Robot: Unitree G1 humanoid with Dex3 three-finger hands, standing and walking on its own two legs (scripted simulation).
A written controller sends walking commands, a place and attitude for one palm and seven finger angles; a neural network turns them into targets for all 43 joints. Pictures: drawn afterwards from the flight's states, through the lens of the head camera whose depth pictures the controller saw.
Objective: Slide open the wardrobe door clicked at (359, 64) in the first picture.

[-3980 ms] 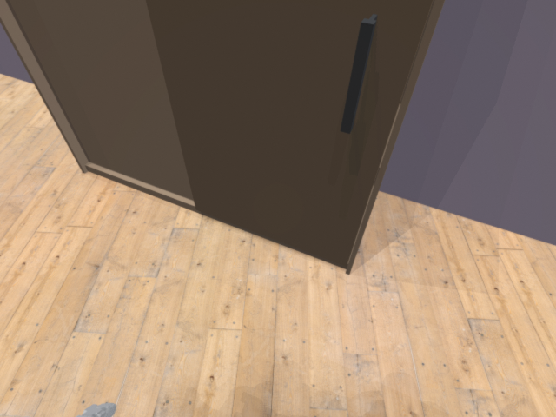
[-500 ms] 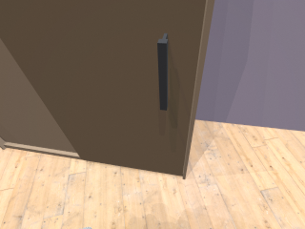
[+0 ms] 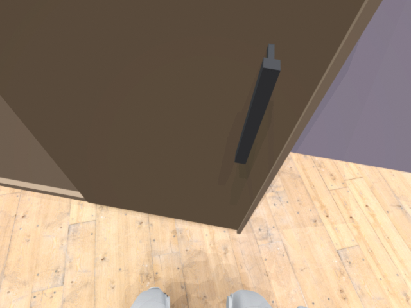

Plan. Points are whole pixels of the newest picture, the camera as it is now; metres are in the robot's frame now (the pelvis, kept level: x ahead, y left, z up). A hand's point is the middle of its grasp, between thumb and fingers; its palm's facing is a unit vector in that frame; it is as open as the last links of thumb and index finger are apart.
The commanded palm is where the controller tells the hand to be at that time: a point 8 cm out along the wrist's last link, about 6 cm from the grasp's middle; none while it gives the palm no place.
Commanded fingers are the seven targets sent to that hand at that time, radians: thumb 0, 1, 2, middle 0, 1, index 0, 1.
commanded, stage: come to a stop and stand still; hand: right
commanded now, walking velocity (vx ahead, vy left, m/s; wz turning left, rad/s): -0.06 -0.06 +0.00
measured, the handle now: (253, 112) +0.46 -0.06 +0.11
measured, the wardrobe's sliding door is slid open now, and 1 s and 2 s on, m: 0.00 0.00 0.00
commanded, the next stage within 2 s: look again from close up in 1.12 s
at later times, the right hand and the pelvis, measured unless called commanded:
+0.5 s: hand out of the picture -0.03 -0.26 -0.16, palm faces +0.05 +0.98 -0.21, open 7.4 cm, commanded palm none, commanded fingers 0.00 -0.90 -0.90 0.20 0.30 0.20 0.30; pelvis -0.04 -0.06 +0.01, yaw +1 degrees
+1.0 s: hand out of the picture -0.08 -0.22 -0.16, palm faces +0.02 +0.99 -0.16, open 7.4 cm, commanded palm none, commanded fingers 0.00 -0.90 -0.90 0.20 0.30 0.20 0.30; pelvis -0.06 -0.06 +0.02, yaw +1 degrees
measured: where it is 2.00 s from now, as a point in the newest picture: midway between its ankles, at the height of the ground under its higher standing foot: outside the picture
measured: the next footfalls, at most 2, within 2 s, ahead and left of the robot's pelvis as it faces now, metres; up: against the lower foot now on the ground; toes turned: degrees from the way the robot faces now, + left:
right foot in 0.20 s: +0.01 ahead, -0.15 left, +0.00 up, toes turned -4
left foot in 0.54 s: -0.04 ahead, +0.05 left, +0.00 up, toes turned +3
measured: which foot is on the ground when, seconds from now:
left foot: down 0.00-0.20, up 0.22-0.52, down 0.54-1.00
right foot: up 0.00-0.18, down 0.20-1.00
